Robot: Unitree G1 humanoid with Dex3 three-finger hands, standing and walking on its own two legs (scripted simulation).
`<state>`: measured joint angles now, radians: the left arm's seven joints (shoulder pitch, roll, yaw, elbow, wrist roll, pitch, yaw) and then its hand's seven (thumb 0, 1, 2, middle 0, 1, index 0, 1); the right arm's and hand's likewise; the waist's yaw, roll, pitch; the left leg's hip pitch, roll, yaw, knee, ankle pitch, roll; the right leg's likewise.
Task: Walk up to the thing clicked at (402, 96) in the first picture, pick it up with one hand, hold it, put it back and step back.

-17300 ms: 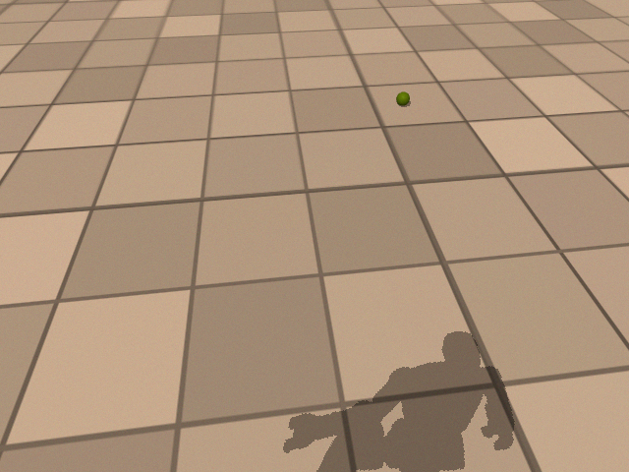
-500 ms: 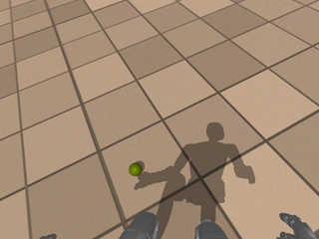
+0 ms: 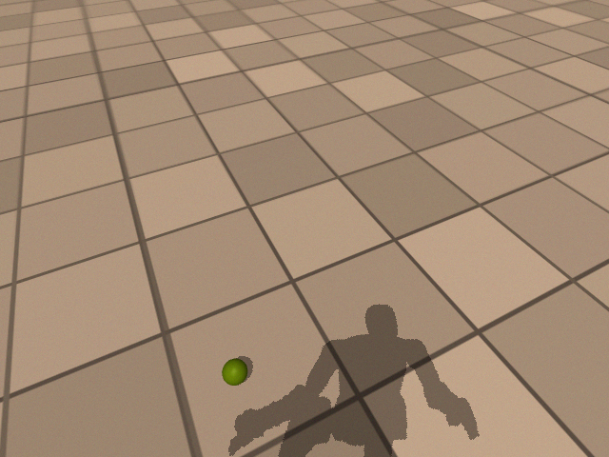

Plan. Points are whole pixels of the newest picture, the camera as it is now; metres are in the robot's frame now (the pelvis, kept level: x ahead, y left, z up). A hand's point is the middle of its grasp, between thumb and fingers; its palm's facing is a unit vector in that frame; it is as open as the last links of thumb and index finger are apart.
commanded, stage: walk up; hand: left
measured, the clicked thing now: (234, 371) +0.55 +0.25 -0.72
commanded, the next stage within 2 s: stand in 0.46 s
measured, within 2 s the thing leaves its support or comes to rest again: neither
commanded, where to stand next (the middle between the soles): +0.16 +0.02 m, yaw -2 degrees
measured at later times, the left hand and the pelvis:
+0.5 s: hand out of the picture +0.07 +0.37 -0.17, palm faces -0.03 -0.86 -0.51, open 7.4 cm; pelvis +0.01 +0.06 -0.03, yaw -2 degrees
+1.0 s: hand out of the picture +0.12 +0.32 -0.14, palm faces -0.08 -0.93 -0.36, open 7.4 cm; pelvis +0.01 +0.07 +0.01, yaw -3 degrees
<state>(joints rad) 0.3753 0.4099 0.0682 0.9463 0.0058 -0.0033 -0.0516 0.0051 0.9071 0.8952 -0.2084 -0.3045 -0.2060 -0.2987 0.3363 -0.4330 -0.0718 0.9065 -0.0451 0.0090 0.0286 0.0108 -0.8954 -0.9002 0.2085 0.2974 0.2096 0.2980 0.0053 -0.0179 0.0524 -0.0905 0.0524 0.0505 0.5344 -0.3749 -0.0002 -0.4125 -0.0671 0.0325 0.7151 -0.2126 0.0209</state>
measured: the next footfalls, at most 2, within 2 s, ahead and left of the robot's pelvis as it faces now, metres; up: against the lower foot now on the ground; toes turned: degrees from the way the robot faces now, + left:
right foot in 0.02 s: +0.12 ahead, -0.14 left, +0.00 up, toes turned -1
left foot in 0.44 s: +0.11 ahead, +0.21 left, +0.00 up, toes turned -5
